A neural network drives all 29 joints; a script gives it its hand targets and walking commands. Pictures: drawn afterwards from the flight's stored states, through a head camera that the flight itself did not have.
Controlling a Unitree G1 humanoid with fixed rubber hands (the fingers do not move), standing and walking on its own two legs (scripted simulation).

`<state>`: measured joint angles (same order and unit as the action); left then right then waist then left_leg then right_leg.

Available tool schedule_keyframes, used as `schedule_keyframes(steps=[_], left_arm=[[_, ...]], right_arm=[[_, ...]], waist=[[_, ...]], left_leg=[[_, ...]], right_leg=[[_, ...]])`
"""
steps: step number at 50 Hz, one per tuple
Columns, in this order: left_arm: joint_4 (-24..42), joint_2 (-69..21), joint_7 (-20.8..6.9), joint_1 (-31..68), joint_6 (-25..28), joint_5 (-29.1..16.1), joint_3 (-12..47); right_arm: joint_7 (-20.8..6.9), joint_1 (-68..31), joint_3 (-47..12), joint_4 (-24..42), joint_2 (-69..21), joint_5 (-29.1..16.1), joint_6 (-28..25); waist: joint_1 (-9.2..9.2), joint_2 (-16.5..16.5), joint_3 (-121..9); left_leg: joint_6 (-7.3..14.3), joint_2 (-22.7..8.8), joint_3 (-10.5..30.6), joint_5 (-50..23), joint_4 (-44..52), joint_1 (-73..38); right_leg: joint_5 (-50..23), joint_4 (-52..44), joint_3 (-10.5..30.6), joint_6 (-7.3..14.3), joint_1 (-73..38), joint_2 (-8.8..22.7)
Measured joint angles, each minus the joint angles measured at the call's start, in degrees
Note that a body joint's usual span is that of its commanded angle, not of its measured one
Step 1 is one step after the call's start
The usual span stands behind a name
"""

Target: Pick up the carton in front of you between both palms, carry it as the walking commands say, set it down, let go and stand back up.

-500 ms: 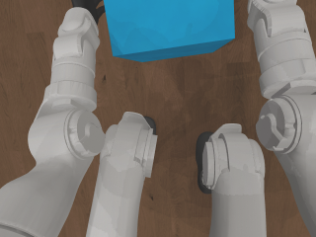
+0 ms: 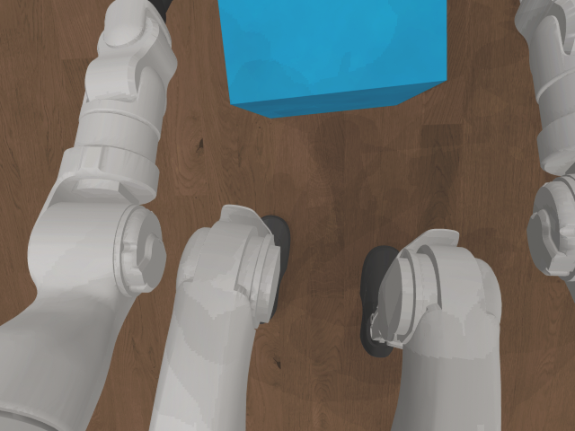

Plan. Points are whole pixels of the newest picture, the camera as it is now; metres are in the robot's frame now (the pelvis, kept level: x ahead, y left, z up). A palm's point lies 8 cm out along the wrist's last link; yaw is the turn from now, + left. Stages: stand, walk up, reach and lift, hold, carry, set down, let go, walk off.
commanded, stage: set down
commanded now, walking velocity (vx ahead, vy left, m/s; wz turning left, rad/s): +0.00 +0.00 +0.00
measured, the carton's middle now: (327, 23) +0.55 +0.04 -0.25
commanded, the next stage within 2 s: let go in 0.86 s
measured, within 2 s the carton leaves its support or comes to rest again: neither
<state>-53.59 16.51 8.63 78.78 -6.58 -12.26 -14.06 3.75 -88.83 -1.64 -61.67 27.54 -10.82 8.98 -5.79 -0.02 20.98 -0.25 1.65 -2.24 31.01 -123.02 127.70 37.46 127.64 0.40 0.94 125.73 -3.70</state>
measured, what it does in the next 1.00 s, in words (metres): rises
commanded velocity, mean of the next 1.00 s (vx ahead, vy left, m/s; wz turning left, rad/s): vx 0.00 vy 0.00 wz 0.00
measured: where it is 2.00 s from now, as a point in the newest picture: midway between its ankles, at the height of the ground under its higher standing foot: (320, 302)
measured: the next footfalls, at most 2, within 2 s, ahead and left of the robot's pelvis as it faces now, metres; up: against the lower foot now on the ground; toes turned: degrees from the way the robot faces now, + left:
none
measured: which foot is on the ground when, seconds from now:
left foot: down 0.00-1.00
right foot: down 0.00-1.00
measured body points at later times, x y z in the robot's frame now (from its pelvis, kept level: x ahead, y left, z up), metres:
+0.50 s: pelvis +0.01 +0.00 +0.13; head +0.35 -0.01 +0.42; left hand +0.54 +0.23 +0.02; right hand +0.61 -0.16 +0.02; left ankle +0.12 +0.11 -0.34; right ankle +0.09 -0.11 -0.34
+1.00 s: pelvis +0.04 +0.00 +0.27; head +0.35 +0.00 +0.59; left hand +0.53 +0.23 +0.16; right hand +0.59 -0.17 +0.16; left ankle +0.12 +0.11 -0.34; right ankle +0.09 -0.11 -0.34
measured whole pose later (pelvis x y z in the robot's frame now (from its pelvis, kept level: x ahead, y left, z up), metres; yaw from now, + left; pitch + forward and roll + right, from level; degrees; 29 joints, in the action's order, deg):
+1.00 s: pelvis +0.04 +0.00 +0.27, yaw -2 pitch +46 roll +0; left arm -42.5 9.6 2.2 57.7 -9.4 1.3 -21.4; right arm -1.4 -69.2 15.3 -55.5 18.8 5.2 10.2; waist -5.6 1.4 -3.0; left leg -0.3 2.0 1.3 16.7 -62.4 91.5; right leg 20.8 64.9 2.3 0.4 89.9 -4.0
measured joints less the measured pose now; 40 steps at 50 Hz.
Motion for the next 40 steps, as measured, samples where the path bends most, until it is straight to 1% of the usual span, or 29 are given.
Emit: schedule_keyframes(steps=[4, 9, 12, 16, 27, 32, 40], left_arm=[[2.1, -1.6, 0.6, -1.8, -2.3, 1.7, -0.6], [1.5, -3.1, 0.0, -3.4, -3.0, 4.7, -2.9], [1.8, -3.6, -0.4, -4.1, -3.2, 5.7, -3.8], [3.2, -3.9, -0.8, -5.0, -3.7, 6.4, -4.6], [9.1, -3.7, -2.1, -10.0, -6.1, 6.2, -5.4], [10.1, -4.0, -2.8, -12.3, -6.2, 6.7, -5.5], [10.4, -5.4, -3.8, -15.6, -4.9, 8.5, -6.2]], right_arm=[[-0.3, 1.7, 3.1, -0.3, -1.2, 2.4, 1.6], [-1.6, 2.7, 6.7, -3.0, -2.2, 5.6, 1.7], [-2.2, 3.1, 7.9, -3.4, -2.3, 6.7, 1.5], [-2.8, 4.1, 8.6, -2.2, -2.2, 7.5, 1.9], [-3.7, 8.7, 9.7, 4.4, -3.0, 8.7, 4.6], [-4.4, 10.6, 10.8, 4.9, -3.8, 9.6, 4.7], [-5.6, 13.5, 13.0, 4.1, -4.9, 11.4, 3.1]], waist=[[-0.28, 0.5, -4.8], [-0.44, 1.0, -10.9], [-0.53, 1.0, -13.4], [-0.68, 1.0, -15.5], [-0.78, 1.2, -19.5], [-0.73, 1.5, -21.3], [-0.66, 1.6, -23.3]], left_leg=[[-0.1, 0.5, 0.5, -0.7, 4.6, -1.6], [-0.2, 0.9, 1.1, -2.1, 10.9, -3.0], [-0.2, 0.9, 1.4, -2.8, 14.1, -4.0], [-0.3, 0.9, 1.6, -3.6, 18.0, -5.5], [-0.5, 0.7, 2.3, -5.7, 30.0, -12.7], [-0.5, 0.7, 2.7, -7.0, 36.2, -17.3], [-0.4, 0.6, 3.3, -10.0, 47.2, -25.5]], right_leg=[[-0.7, -4.8, 0.0, 0.0, -1.8, 0.3], [-2.3, -11.3, 0.0, -0.1, -3.2, 0.5], [-3.2, -14.7, 0.0, -0.1, -4.1, 0.4], [-4.3, -18.7, 0.2, -0.2, -5.5, 0.2], [-7.1, -31.1, 0.7, -0.1, -12.3, -0.3], [-8.6, -37.6, 0.8, -0.1, -16.9, -0.3], [-11.9, -48.9, 1.1, -0.2, -25.2, -0.3]])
